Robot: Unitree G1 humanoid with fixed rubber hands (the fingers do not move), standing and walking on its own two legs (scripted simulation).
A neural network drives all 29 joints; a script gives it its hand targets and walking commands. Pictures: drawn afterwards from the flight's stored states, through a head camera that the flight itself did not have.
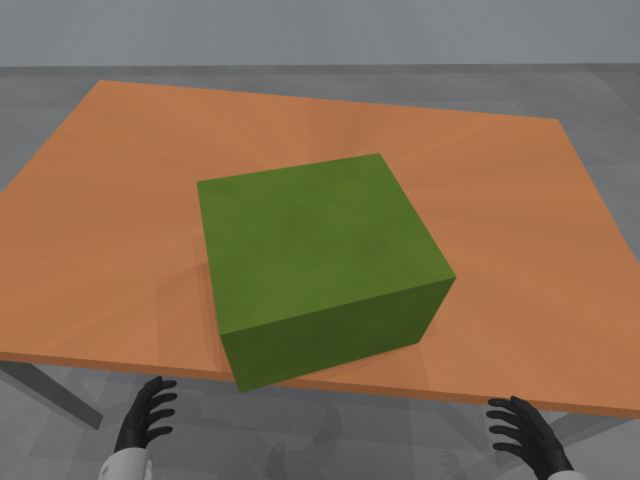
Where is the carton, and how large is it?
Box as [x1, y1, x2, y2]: [196, 153, 456, 392]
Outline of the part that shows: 379,153 196,182 219,334 239,392 418,342 456,276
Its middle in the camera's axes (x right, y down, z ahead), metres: -0.01 +0.04 +0.60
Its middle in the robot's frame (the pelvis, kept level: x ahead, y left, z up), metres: +0.42 +0.02 -0.02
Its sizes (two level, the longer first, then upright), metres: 0.295 0.255 0.193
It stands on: a table, 0.65 m high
